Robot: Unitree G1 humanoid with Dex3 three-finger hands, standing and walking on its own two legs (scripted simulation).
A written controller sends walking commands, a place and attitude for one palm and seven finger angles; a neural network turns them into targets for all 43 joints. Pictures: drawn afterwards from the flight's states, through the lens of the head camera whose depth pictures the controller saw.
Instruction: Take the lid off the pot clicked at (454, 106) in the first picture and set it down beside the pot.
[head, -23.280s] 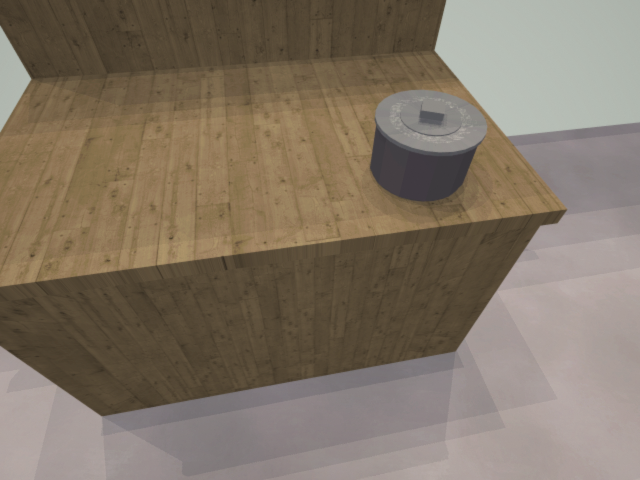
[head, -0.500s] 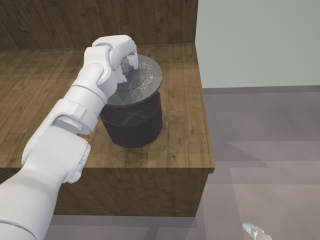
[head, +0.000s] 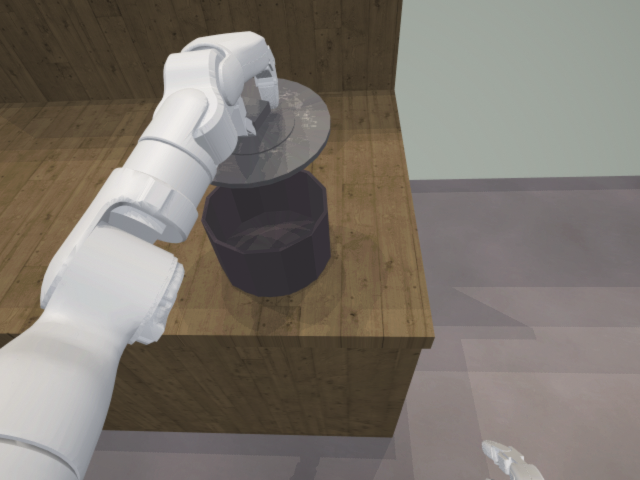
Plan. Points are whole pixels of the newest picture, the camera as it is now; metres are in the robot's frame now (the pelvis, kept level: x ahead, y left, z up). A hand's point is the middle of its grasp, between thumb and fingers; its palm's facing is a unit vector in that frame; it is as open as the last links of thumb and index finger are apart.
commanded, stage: lift the lid straight up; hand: left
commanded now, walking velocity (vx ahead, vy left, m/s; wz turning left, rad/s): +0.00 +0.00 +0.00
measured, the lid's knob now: (248, 113) +0.51 +0.08 +0.21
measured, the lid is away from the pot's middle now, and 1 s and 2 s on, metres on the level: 0.02 0.06 0.18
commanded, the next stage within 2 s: move the lid sideways beside the pot in 0.38 s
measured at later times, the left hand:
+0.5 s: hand (239, 97) +0.47 +0.08 +0.25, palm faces -0.21 -0.03 -0.98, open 7.8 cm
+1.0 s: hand (186, 99) +0.48 +0.14 +0.25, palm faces -0.22 -0.04 -0.98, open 7.8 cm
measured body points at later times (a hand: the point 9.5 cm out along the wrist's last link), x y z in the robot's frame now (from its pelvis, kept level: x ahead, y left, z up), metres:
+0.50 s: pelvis -0.01 +0.00 +0.00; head +0.02 -0.03 +0.45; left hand +0.48 +0.08 +0.31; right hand +0.12 -0.24 -0.13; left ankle +0.04 +0.07 -0.74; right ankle -0.05 -0.11 -0.74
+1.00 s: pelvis +0.00 +0.00 +0.00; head +0.03 -0.03 +0.45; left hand +0.49 +0.14 +0.30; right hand +0.12 -0.26 -0.13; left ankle +0.04 +0.07 -0.74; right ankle -0.05 -0.11 -0.74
